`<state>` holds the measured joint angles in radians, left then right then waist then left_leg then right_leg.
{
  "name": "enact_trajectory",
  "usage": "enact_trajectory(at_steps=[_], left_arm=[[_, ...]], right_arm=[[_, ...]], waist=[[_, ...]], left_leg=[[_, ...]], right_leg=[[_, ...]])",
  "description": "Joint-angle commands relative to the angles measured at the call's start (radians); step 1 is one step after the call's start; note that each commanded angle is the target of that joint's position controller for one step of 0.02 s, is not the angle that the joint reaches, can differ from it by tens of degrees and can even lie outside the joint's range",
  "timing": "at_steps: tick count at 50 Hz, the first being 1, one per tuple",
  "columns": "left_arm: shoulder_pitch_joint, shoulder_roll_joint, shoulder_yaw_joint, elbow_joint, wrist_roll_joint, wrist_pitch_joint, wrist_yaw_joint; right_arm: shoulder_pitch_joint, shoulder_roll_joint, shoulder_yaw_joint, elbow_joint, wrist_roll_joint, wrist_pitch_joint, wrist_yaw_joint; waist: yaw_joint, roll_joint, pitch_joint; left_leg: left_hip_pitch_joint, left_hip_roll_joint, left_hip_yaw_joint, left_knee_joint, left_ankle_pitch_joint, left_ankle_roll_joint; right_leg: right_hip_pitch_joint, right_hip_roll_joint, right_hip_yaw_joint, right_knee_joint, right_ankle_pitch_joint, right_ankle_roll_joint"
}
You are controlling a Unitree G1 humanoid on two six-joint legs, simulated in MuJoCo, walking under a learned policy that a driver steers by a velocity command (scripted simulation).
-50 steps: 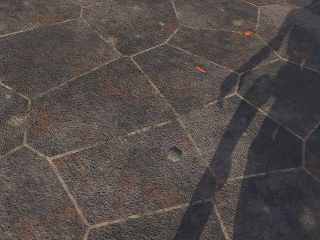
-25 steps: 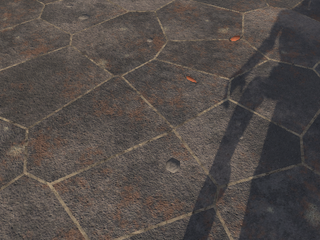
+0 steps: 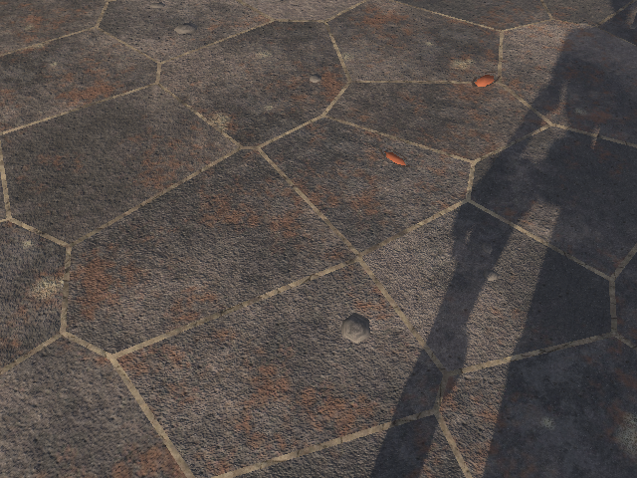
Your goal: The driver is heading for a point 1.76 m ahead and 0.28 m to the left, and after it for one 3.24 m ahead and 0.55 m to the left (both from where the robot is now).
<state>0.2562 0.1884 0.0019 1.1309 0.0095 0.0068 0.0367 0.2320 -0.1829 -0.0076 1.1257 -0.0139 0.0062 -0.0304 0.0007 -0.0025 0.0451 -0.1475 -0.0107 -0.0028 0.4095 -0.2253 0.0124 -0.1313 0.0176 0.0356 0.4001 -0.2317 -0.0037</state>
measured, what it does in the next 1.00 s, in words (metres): stands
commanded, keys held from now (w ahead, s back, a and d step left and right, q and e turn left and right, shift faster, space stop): no key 0.96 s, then w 0.04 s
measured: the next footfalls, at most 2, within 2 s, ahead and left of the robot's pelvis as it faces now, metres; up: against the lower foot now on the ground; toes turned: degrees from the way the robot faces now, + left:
left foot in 1.66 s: +0.41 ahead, +0.05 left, +0.00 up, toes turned +4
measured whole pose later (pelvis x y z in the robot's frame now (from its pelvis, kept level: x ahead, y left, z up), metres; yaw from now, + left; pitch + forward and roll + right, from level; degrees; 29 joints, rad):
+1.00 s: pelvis +0.00 +0.01 +0.00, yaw +0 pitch -1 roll +0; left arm 0.31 0.13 0.00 1.17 0.01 0.00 0.04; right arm 0.29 -0.14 0.00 1.15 -0.01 0.00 -0.04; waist 0.00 0.00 0.03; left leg -0.17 -0.02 0.00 0.43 -0.24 0.02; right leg -0.15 0.00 0.04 0.42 -0.25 0.01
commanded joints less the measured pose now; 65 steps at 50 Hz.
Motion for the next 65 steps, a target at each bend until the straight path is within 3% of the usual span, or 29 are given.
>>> enact_trajectory(at_steps=[1,18,48,49,51,53,56,58,59,61,62,63,64,65], left_arm=[[0.047,0.084,0.011,-0.006,0.000,-0.006,0.004],[0.085,0.045,0.005,0.025,0.001,-0.008,0.008],[0.129,0.015,0.006,0.031,0.001,-0.011,0.010],[0.139,0.008,0.004,0.034,0.002,-0.011,0.009],[0.142,0.023,0.013,0.025,0.007,-0.006,0.007],[0.122,0.023,0.018,-0.004,0.017,-0.002,0.000],[0.070,-0.031,0.008,-0.057,0.032,-0.026,-0.015],[0.059,-0.014,0.015,-0.082,0.029,-0.048,-0.026],[0.092,-0.020,0.016,-0.079,0.024,-0.058,-0.031],[0.272,-0.030,0.022,-0.021,0.010,-0.071,-0.031],[0.380,0.027,0.039,0.005,0.015,-0.080,-0.019],[0.490,0.138,0.068,0.024,0.009,-0.082,-0.017],[0.453,0.136,0.071,0.025,0.015,-0.070,-0.015],[0.363,0.095,0.060,-0.009,0.017,-0.073,-0.018]], right_arm=[[0.048,-0.091,-0.012,-0.006,0.000,-0.006,-0.003],[0.085,-0.060,-0.005,0.020,0.000,-0.010,-0.007],[0.129,-0.031,-0.006,0.021,0.001,-0.013,-0.010],[0.137,-0.028,-0.005,0.024,0.000,-0.012,-0.009],[0.139,-0.061,-0.019,0.017,-0.001,-0.004,-0.008],[0.163,-0.080,-0.032,0.004,-0.004,0.006,-0.003],[0.255,-0.115,-0.053,0.017,-0.007,0.001,-0.002],[0.218,-0.122,-0.061,0.001,-0.012,-0.009,0.004],[0.178,-0.125,-0.064,-0.013,-0.009,-0.013,0.007],[0.064,-0.108,-0.064,-0.053,0.003,-0.020,0.010],[0.013,-0.057,-0.052,-0.087,0.004,-0.033,0.014],[-0.015,0.010,-0.034,-0.129,0.003,-0.047,0.024],[-0.038,-0.065,-0.049,-0.145,-0.033,-0.051,0.031],[-0.037,-0.059,-0.049,-0.142,-0.034,-0.059,0.041]], waist=[[-0.004,0.011,0.027],[-0.003,0.004,0.029],[-0.004,0.002,0.039],[-0.004,0.005,0.018],[-0.005,0.029,0.039],[-0.020,0.053,0.105],[-0.053,0.157,0.136],[-0.030,0.135,0.131],[-0.001,0.129,0.123],[0.094,0.090,0.126],[0.138,-0.055,0.111],[0.161,-0.284,0.079],[0.123,-0.195,0.147],[0.074,-0.096,0.176]], left_leg=[[-0.014,0.095,-0.095,-0.078,0.088,0.031],[-0.029,0.088,-0.095,-0.073,0.093,0.034],[-0.036,0.085,-0.094,-0.064,0.099,0.036],[-0.030,0.078,-0.093,-0.076,0.013,0.037],[-0.063,0.056,-0.103,-0.075,-0.251,0.062],[-0.108,0.078,-0.166,-0.096,-0.523,0.106],[-0.049,0.249,-0.412,-0.224,-0.643,0.203],[-0.122,0.281,-0.432,-0.247,-0.569,0.221],[-0.169,0.260,-0.387,-0.226,-0.536,0.207],[-0.378,0.154,-0.236,-0.093,-0.471,0.152],[-0.507,0.063,-0.115,0.133,-0.384,0.108],[-0.639,-0.052,0.067,0.437,-0.302,0.069],[-0.676,0.006,0.026,0.589,-0.288,0.083],[-0.674,0.043,0.000,0.647,-0.203,0.089]], right_leg=[[-0.050,-0.084,0.074,-0.066,0.100,-0.031],[-0.054,-0.087,0.065,-0.055,0.106,-0.025],[-0.064,-0.089,0.061,-0.048,0.107,-0.023],[-0.057,-0.081,0.057,-0.055,0.037,-0.025],[-0.094,-0.036,0.028,-0.008,-0.188,-0.043],[-0.210,-0.006,0.017,0.059,-0.394,-0.068],[-0.335,0.015,-0.082,0.269,-0.238,-0.063],[-0.270,-0.016,-0.080,0.295,-0.199,-0.071],[-0.194,-0.013,-0.086,0.233,-0.206,-0.079],[0.111,0.023,-0.087,0.039,-0.153,-0.097],[0.250,-0.115,0.126,-0.104,-0.263,-0.113],[0.309,-0.341,0.523,-0.298,-0.524,-0.178],[0.205,-0.396,0.599,-0.301,-0.545,-0.224],[0.151,-0.360,0.519,-0.295,-0.479,-0.220]])
Velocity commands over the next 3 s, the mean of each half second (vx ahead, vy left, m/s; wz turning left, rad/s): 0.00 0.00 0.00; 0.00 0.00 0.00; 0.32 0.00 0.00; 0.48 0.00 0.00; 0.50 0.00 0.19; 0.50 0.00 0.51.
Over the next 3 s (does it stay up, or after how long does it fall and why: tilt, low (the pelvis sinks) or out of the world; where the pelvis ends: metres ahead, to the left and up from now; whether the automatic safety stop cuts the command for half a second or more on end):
stays up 0.97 0.06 0.00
